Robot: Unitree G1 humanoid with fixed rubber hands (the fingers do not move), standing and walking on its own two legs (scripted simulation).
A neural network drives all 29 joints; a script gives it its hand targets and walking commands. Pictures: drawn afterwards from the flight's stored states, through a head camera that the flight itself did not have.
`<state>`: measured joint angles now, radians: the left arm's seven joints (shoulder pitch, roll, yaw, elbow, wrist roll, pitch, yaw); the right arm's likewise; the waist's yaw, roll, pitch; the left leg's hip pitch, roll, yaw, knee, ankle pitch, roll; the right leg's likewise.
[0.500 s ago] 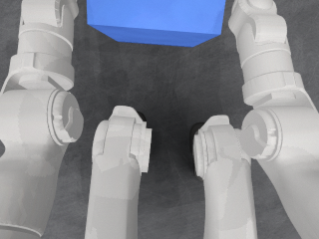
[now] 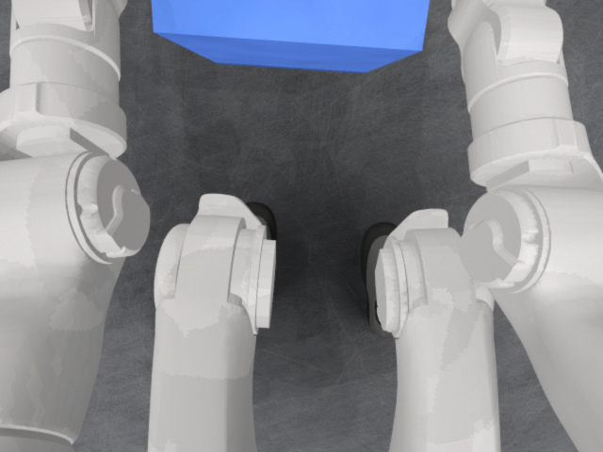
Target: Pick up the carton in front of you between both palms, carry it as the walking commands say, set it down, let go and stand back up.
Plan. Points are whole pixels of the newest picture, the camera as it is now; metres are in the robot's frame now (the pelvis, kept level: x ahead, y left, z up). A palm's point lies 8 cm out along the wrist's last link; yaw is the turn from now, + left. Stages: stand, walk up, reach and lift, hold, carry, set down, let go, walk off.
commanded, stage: set down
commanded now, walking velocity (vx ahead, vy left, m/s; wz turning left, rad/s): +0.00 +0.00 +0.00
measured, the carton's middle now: out of the picture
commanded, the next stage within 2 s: let go in 1.36 s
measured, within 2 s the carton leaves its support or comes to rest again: neither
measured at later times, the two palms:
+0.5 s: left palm out of the picture +0.57 +0.27 -0.12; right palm out of the picture +0.58 -0.10 -0.13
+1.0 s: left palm out of the picture +0.57 +0.29 +0.04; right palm out of the picture +0.58 -0.10 +0.04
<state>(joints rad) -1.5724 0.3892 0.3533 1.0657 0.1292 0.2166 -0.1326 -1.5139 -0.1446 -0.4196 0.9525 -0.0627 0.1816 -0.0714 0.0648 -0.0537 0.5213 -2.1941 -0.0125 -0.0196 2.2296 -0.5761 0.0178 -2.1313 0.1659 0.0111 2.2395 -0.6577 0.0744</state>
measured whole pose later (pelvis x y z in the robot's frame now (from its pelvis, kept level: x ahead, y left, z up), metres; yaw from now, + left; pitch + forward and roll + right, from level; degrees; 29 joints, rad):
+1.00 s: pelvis +0.01 +0.01 +0.14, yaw +0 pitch +45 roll -5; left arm -1.44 0.48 0.23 0.99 -0.04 0.24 -0.05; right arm -1.35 -0.21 -0.30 0.82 0.05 0.26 -0.17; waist 0.02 -0.03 0.11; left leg -2.02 -0.04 -0.04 1.70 -0.46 0.02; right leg -1.95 0.08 0.01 1.69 -0.53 0.05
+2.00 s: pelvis +0.10 +0.01 +0.37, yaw +4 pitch +26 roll +0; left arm -0.28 0.23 0.18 0.63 0.03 0.02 -0.08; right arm -0.25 -0.15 -0.14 0.58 -0.04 0.03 0.01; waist 0.00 -0.01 -0.05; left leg -0.88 -0.05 -0.05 0.67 -0.24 0.02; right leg -0.84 0.04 0.06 0.68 -0.30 0.01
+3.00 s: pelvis +0.16 +0.00 +0.40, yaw +8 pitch +4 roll +1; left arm 0.29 0.28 0.04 0.62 0.03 -0.04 0.03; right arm 0.31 -0.26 -0.02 0.72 -0.03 -0.07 -0.01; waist 0.01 0.00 -0.07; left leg -0.29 -0.07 -0.10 0.56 -0.33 0.01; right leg -0.22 -0.01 -0.02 0.56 -0.40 -0.01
